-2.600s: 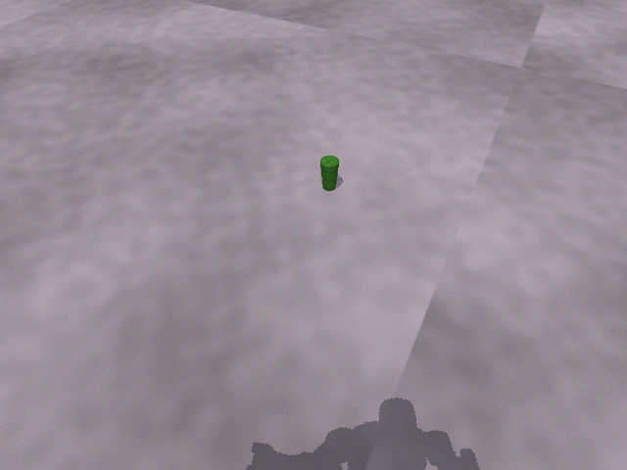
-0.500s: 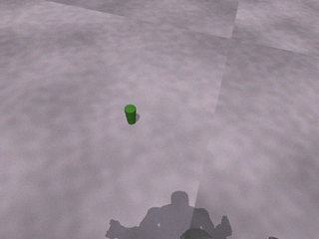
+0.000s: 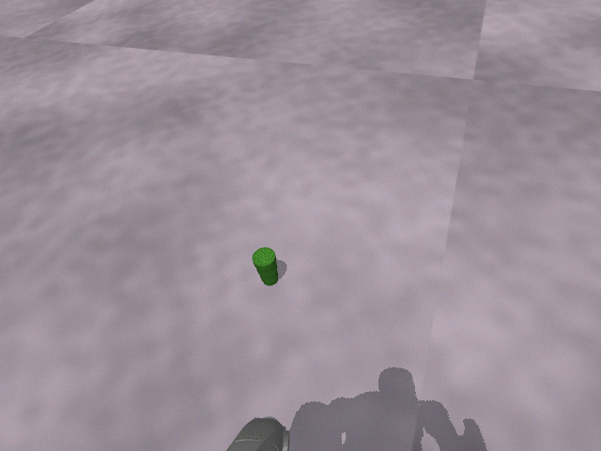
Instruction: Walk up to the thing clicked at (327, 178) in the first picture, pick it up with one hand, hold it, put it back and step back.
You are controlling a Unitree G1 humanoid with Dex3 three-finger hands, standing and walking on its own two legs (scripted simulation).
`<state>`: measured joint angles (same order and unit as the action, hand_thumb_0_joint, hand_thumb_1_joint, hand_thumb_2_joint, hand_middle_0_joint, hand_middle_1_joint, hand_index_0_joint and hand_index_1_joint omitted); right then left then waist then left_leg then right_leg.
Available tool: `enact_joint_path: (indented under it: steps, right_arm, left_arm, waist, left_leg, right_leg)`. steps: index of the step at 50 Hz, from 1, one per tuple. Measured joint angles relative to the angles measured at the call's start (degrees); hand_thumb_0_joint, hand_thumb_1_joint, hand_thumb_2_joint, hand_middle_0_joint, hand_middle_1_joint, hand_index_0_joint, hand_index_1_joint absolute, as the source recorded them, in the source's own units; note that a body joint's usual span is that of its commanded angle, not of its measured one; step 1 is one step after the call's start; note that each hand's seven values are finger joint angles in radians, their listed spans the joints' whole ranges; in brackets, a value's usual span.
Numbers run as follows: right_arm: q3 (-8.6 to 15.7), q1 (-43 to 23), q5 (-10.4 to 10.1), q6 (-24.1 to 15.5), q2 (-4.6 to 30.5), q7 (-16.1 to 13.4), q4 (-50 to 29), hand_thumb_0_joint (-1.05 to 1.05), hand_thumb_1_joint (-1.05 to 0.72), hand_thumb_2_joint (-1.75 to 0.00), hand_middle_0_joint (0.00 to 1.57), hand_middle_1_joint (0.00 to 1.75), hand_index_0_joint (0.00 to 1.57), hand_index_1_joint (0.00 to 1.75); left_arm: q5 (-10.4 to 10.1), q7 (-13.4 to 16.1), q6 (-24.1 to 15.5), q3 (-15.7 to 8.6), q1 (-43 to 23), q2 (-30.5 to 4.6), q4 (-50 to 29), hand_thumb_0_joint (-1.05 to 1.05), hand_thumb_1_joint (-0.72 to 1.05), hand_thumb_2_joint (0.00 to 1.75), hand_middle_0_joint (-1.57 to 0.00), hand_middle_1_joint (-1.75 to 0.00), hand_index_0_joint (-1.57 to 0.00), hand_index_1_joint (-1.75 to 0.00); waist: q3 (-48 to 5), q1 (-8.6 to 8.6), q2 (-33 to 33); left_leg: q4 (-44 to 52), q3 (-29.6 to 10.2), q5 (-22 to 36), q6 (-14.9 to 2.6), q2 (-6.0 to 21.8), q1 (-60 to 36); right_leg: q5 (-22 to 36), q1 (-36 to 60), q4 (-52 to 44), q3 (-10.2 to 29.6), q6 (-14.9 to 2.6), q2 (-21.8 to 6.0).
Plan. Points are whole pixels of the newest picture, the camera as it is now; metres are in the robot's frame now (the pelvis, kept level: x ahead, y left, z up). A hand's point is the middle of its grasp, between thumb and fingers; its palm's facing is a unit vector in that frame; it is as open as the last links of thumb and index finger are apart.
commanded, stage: walk up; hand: left
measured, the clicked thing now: (267, 268) +0.82 +0.27 -0.69
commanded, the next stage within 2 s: none
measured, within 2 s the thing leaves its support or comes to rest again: neither
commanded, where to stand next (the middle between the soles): +0.48 +0.06 m, yaw +1 degrees
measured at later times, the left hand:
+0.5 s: hand (131, 380) +0.24 +0.35 -0.15, palm faces -0.02 -0.94 -0.33, open 7.4 cm
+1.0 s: hand (168, 296) +0.38 +0.32 -0.12, palm faces +0.00 -0.92 -0.40, open 7.4 cm
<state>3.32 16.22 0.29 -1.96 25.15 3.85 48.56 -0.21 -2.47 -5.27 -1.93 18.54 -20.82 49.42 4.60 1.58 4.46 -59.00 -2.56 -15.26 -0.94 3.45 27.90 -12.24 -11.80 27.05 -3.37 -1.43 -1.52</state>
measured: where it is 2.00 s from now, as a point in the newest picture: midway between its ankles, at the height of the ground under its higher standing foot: (317, 381)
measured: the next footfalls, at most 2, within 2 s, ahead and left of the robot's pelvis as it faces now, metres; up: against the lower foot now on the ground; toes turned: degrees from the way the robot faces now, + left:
left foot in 0.20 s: +0.22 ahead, +0.17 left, +0.00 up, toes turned +6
right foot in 0.72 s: +0.40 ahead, -0.07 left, +0.00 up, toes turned -3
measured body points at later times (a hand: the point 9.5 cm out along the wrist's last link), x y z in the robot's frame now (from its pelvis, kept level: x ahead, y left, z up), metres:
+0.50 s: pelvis +0.18 +0.08 +0.00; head +0.20 +0.10 +0.45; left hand +0.24 +0.40 -0.13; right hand +0.23 -0.24 -0.09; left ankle +0.18 +0.17 -0.74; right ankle +0.25 -0.09 -0.68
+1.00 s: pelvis +0.32 +0.05 +0.00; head +0.33 +0.02 +0.45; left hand +0.38 +0.36 -0.09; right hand +0.39 -0.27 -0.13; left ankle +0.39 +0.21 -0.69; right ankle +0.36 -0.06 -0.74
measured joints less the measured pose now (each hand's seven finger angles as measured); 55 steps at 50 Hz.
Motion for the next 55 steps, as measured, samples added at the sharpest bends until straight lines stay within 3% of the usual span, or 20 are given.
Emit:
enact_joint_path:
  steps: [5, 9, 11, 13, 16, 18, 27, 33, 36, 38, 41, 46, 51, 55]
  right_arm:
    - [0.6, 0.1, 1.0, 0.6, 0.1, 1.0, 0.9, 0.0, -0.91, -0.9, 0.2, 0.3, 0.2, 0.29]
    - [0.9, -0.4, 1.3, 0.3, -0.2, 1.5, 1.7, 0.01, -0.91, -0.9, 0.2, 0.3, 0.2, 0.29]
    - [1.0, -0.6, 1.4, -0.4, -0.7, 1.3, 1.8, 0.01, -0.91, -0.9, 0.2, 0.3, 0.2, 0.29]
    - [0.8, -1.2, 1.6, -1.6, -1.4, 0.8, 1.1, 0.01, -0.91, -0.9, 0.2, 0.3, 0.2, 0.3]
    - [0.4, -0.9, 0.6, -2.6, -2.0, 0.1, -0.3, 0.01, -0.91, -0.9, 0.2, 0.3, 0.2, 0.3]
    - [-0.3, 0.0, 0.3, -2.8, -2.9, -0.4, -0.5, 0.0, -0.91, -0.9, 0.2, 0.3, 0.2, 0.3]
    - [-1.1, 4.2, 0.3, -2.9, -3.6, -1.3, -0.5, 0.0, -0.9, -0.9, 0.2, 0.3, 0.2, 0.3]
    - [-0.6, 5.6, 0.4, -2.0, -2.2, -1.4, -0.9, 0.0, -0.9, -0.9, 0.2, 0.3, 0.2, 0.3]
    - [-0.5, 6.1, 0.3, -1.2, -1.4, -1.5, -1.0, 0.01, -0.9, -0.9, 0.2, 0.3, 0.2, 0.3]
    - [-0.4, 5.3, 0.2, -0.5, -1.1, -1.8, -0.5, 0.01, -0.91, -0.9, 0.2, 0.3, 0.2, 0.3]
    - [-1.3, 4.2, 0.4, 0.3, -1.8, -1.9, 0.4, 0.01, -0.91, -0.9, 0.2, 0.3, 0.2, 0.3]
    - [-1.1, 2.3, 0.3, 0.1, -0.8, -1.1, 0.5, 0.01, -0.91, -0.9, 0.2, 0.3, 0.2, 0.3]
    - [0.0, 1.8, 0.9, 0.1, -0.2, -0.4, 1.0, 0.0, -0.91, -0.9, 0.2, 0.3, 0.2, 0.3]
    - [0.1, 1.5, 1.2, 0.1, -0.6, -1.0, 2.8, 0.0, -0.91, -0.9, 0.2, 0.3, 0.2, 0.29]
  left_arm:
    - [0.8, -0.1, 0.1, -0.9, 2.2, -1.6, -0.3, 0.0, 0.9, 0.9, -0.21, -0.3, -0.2, -0.31]
    - [0.7, -0.1, 0.2, -1.2, 2.8, -3.4, -0.4, 0.0, 0.9, 0.9, -0.21, -0.3, -0.2, -0.31]
    - [0.9, 0.1, 0.7, -1.3, 3.0, -4.4, 0.1, 0.0, 0.9, 0.9, -0.21, -0.3, -0.2, -0.31]
    - [0.8, 0.5, 1.6, -1.5, 2.6, -4.8, 0.8, 0.0, 0.9, 0.9, -0.21, -0.3, -0.2, -0.31]
    - [0.6, 1.0, 2.7, -0.5, 1.6, -4.0, 2.1, 0.0, 0.9, 0.9, -0.2, -0.3, -0.2, -0.3]
    - [0.1, 0.8, 2.7, -0.2, 0.7, -4.3, 2.2, 0.0, 0.9, 0.9, -0.2, -0.3, -0.2, -0.3]
    - [0.2, -0.4, 3.4, -0.6, -1.9, -3.9, 1.1, 0.0, 0.9, 0.9, -0.2, -0.3, -0.2, -0.3]
    - [0.6, -1.0, 3.2, -0.6, -4.1, -2.3, 0.8, 0.0, 0.9, 0.9, -0.2, -0.3, -0.2, -0.3]
    - [0.7, -0.8, 2.1, -0.7, -4.9, -1.5, 0.5, 0.0, 0.9, 0.9, -0.2, -0.3, -0.2, -0.3]
    - [0.9, -0.3, 1.1, -0.7, -5.8, -0.4, 0.0, 0.0, 0.9, 0.9, -0.2, -0.3, -0.2, -0.3]
    - [0.4, 0.0, 0.3, -0.3, -5.7, -0.2, -1.3, 0.0, 0.9, 0.9, -0.21, -0.3, -0.2, -0.3]
    - [0.1, 0.5, 0.3, 0.3, -3.2, 0.5, -1.6, 0.0, 0.9, 0.9, -0.21, -0.3, -0.2, -0.3]
    - [0.8, 0.2, 1.3, -0.1, -1.0, -0.7, -1.3, 0.0, 0.9, 0.9, -0.21, -0.3, -0.2, -0.31]
    - [1.1, 0.5, 2.3, -0.3, -0.6, -2.1, -1.2, 0.0, 0.9, 0.9, -0.21, -0.3, -0.2, -0.31]
  waist:
    - [-0.7, 0.49, -0.6]
    - [-0.9, 0.98, -1.8]
    - [-1.2, 0.66, -3.7]
    - [-0.7, 0.53, -6.4]
    - [-0.6, -1.27, -5.8]
    - [-0.6, -1.91, -6.6]
    - [0.4, -2.59, -7.7]
    - [1.1, -3.62, -5.8]
    - [1.2, -3.88, -3.9]
    - [2.1, -3.99, -1.1]
    - [1.9, -2.5, -2.1]
    - [1.0, -1.16, -1.4]
    - [0.1, -0.83, -1.2]
    - [0.0, 0.08, -2.4]
  left_leg:
    - [14.9, 1.7, 2.3, 1.51, 1.7, 0.6]
    - [23.8, 3.3, 4.7, 0.64, 1.7, -3.0]
    - [25.1, 4.4, 6.2, 0.32, 0.4, -5.1]
    - [22.4, 6.7, 3.2, -0.26, -1.4, -6.0]
    - [22.2, 6.5, 0.5, -1.05, -1.1, -8.4]
    - [25.5, 6.7, 1.0, -1.09, -1.6, -11.4]
    - [34.5, 8.3, 0.2, -1.76, -3.9, -21.5]
    - [32.8, 8.9, -4.2, -0.75, -4.3, -24.0]
    - [27.1, 8.7, -9.2, 0.3, -3.1, -23.5]
    - [17.4, 6.4, -11.6, -0.93, -1.0, -20.5]
    - [2.2, 4.5, -13.4, -1.44, -3.4, -13.5]
    - [-0.1, 2.1, -6.8, -0.73, -1.9, -4.6]
    - [10.7, 2.1, -1.5, 1.24, 1.1, -1.3]
    - [19.3, 3.3, 2.9, 1.9, 1.1, -3.3]
  right_leg:
    - [-2.7, 3.5, -1.4, -1.3, 0.5, 0.2]
    - [-7.4, 4.9, 1.7, -2.0, 2.22, -0.3]
    - [-11.1, 4.9, 5.6, -1.8, 2.81, -2.0]
    - [-13.7, 1.6, 16.0, 1.3, 0.91, -3.9]
    - [-14.0, -5.8, 32.6, 4.1, -0.68, -0.4]
    - [-10.8, -9.7, 35.9, 5.3, -0.89, 0.2]
    - [-1.7, -17.5, 24.4, 5.5, 1.4, -3.3]
    - [2.5, -14.2, 10.5, 2.5, 0.52, -3.6]
    - [4.6, -9.9, 5.2, 1.4, 0.04, -1.6]
    - [2.5, -9.0, 7.2, -0.3, 0.03, 0.2]
    - [0.1, -7.5, 8.1, 0.4, -0.58, -0.6]
    - [1.1, -2.3, 2.2, 0.7, -0.43, -0.5]
    - [0.0, 0.5, 0.1, -0.3, -0.48, 0.2]
    - [-3.0, 0.3, 3.1, -0.7, 0.61, 0.2]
